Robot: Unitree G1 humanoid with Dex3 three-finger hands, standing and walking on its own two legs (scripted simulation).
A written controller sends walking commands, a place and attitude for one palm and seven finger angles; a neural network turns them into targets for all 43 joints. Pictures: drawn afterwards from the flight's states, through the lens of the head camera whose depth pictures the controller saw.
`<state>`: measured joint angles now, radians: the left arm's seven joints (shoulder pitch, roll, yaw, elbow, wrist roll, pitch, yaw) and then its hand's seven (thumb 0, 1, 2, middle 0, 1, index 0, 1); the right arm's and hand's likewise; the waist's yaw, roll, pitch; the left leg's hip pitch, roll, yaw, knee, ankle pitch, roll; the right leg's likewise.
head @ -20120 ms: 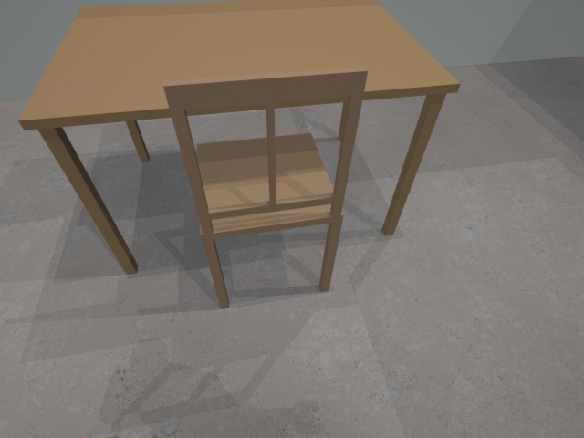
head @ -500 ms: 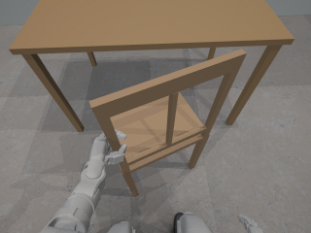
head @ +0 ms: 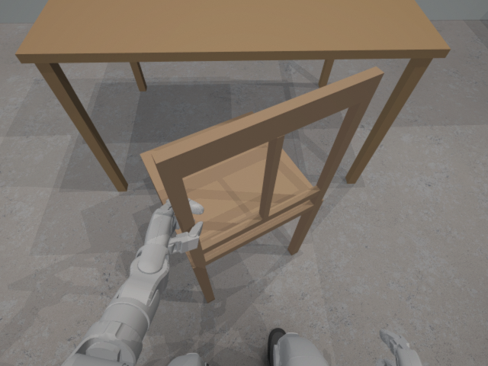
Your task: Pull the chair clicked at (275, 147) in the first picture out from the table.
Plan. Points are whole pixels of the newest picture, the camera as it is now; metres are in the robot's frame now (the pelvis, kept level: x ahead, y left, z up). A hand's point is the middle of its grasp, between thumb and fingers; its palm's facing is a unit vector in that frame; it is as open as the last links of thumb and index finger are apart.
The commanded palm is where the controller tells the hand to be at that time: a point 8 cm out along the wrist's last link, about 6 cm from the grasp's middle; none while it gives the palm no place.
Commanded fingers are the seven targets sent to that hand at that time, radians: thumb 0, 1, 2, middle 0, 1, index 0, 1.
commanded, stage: step backward, pulling the chair out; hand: left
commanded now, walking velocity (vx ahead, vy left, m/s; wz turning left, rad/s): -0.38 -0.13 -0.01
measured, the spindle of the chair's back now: (269, 182) +0.46 -0.06 -0.06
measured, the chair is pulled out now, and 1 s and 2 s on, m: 0.23 0.44 0.52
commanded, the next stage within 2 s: stop walking, hand still on the chair in 0.88 s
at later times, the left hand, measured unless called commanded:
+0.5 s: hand (190, 291) +0.24 +0.09 -0.05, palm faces -0.13 -0.97 -0.18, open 5.7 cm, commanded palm +0.22 +0.14 -0.05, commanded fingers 0.00 0.90 0.90 -0.50 -1.45 -0.50 -1.45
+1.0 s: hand out of the picture +0.11 +0.08 -0.05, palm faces -0.11 -0.98 -0.17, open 5.8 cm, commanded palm +0.10 +0.14 -0.03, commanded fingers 0.00 0.90 0.90 -0.50 -1.45 -0.50 -1.45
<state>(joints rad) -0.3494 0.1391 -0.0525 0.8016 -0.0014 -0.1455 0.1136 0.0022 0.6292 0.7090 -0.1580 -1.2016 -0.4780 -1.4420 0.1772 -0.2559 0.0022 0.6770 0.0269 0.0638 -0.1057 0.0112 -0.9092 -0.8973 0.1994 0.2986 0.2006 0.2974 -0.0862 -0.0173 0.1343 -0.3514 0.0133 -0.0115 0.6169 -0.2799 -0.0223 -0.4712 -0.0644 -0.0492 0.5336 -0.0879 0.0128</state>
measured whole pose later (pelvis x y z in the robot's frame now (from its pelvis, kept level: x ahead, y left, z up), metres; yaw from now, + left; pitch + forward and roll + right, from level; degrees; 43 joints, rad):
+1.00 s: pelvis -0.21 -0.01 +0.01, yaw +0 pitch +0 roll +1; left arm -0.33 0.12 -0.10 0.83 -0.01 -0.12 0.10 0.04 0.66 0.77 -0.10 -1.19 -0.44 -1.37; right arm 0.23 -0.26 0.00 0.69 0.02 0.05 -0.12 0.01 -0.91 -0.90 0.20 0.30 0.20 0.30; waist -0.05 -0.02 0.10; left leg -0.26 0.02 0.01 0.56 -0.30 -0.02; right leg -0.44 -0.07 -0.05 0.63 -0.25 0.01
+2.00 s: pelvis -0.21 -0.01 +0.02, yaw -2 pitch -1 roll +0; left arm -0.03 0.13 -0.13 0.64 0.00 -0.11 0.09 0.07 0.58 0.81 -0.17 -1.22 -0.49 -1.43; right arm 0.20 -0.19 0.04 0.67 0.02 0.03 -0.11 0.01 -0.91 -0.90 0.20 0.30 0.20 0.30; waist -0.02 0.02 0.04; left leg -0.17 0.03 0.02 0.44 -0.25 -0.03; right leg -0.23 -0.04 -0.01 0.46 -0.21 0.02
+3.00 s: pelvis -0.20 -0.02 -0.02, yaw +1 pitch +8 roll +0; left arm 0.27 0.22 -0.03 0.12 -0.05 0.10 -0.07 -0.01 -0.53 0.20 -0.01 -0.01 -0.01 -0.01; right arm 0.26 -0.26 0.02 0.52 0.04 -0.14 -0.07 0.02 -0.91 -0.90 0.20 0.30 0.20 0.30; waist -0.05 0.05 -0.09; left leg -0.53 0.03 -0.03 0.83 -0.44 -0.04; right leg -0.56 -0.05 -0.05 0.83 -0.41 0.01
